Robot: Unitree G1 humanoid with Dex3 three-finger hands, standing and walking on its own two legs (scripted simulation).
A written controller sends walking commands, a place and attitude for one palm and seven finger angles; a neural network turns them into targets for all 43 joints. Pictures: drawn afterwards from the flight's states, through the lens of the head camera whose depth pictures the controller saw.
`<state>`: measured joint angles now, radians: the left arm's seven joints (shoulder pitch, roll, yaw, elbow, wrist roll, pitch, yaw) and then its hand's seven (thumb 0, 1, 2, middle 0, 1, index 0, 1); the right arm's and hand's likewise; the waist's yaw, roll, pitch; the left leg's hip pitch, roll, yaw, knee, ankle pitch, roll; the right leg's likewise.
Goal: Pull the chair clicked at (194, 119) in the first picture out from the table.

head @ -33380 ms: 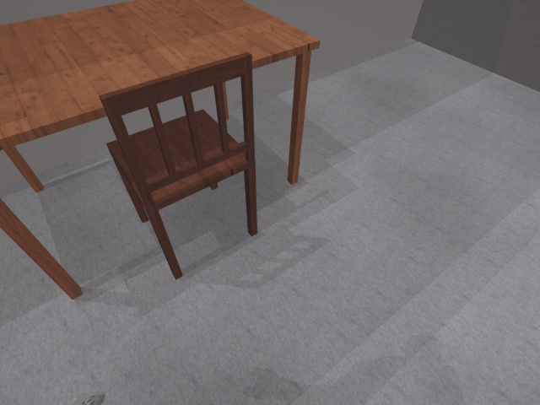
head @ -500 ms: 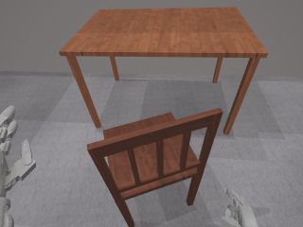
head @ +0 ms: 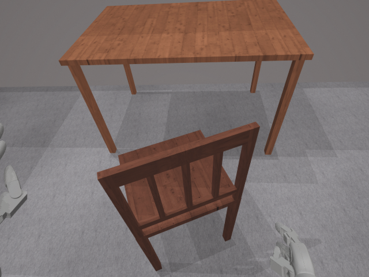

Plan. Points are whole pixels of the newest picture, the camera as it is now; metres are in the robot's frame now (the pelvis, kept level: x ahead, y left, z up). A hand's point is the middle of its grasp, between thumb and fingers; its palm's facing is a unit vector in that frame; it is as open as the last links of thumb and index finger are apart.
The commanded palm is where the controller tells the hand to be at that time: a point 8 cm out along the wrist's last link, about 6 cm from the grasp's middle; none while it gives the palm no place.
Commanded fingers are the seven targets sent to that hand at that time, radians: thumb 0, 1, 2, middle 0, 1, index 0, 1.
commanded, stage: step back with the hand held close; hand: left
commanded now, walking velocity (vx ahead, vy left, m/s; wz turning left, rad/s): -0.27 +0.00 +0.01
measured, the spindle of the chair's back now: (187, 185) +0.39 +0.04 -0.11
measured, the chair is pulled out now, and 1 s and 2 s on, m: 0.52 0.52 0.52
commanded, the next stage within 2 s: stop stepping back and stand still in 1.70 s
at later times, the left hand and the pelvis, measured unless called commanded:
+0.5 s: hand (20, 232) +0.15 +0.26 +0.15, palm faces +0.41 -0.74 -0.54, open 7.4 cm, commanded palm +0.09 +0.30 +0.18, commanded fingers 0.00 0.90 0.90 -0.20 -0.30 -0.20 -0.30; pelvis -0.05 +0.00 -0.01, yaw +0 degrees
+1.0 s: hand (18, 238) +0.14 +0.25 +0.16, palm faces +0.40 -0.74 -0.55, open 7.4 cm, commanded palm +0.07 +0.30 +0.18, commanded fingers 0.00 0.90 0.90 -0.20 -0.30 -0.20 -0.30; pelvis -0.07 +0.00 -0.02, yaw +0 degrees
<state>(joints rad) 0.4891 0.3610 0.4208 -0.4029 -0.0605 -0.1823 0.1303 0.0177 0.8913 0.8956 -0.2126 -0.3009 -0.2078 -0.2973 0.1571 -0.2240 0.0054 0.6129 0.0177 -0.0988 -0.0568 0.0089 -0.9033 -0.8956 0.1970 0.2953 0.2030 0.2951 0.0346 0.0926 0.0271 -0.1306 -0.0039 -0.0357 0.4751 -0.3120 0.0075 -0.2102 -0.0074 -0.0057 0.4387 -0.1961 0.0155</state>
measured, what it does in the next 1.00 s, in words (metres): shifts its weight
